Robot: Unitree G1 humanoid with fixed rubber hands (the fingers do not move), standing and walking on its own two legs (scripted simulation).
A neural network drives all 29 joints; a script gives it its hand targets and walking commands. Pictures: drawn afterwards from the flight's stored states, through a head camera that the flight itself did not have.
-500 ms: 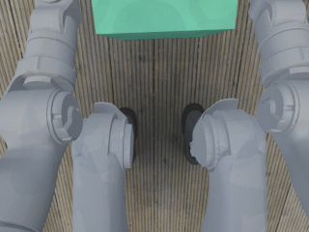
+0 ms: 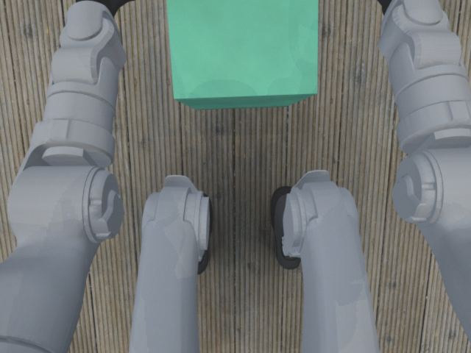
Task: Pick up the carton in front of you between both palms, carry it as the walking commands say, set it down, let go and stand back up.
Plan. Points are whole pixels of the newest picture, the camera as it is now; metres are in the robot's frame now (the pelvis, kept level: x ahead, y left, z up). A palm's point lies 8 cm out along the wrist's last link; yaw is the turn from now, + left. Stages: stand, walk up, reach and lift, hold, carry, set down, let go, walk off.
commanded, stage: set down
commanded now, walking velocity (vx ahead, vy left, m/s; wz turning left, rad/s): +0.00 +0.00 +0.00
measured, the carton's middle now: (241, 47) +0.54 -0.01 -0.29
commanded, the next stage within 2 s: let go in 0.74 s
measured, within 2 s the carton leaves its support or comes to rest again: neither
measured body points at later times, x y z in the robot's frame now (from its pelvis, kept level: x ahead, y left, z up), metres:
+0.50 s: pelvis +0.02 +0.00 +0.13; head +0.35 -0.01 +0.44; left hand +0.57 +0.18 +0.02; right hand +0.57 -0.22 +0.02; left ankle +0.10 +0.11 -0.38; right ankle +0.11 -0.11 -0.38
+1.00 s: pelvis +0.06 +0.00 +0.26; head +0.34 -0.01 +0.61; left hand +0.51 +0.19 +0.14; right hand +0.51 -0.23 +0.14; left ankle +0.10 +0.11 -0.38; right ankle +0.11 -0.11 -0.38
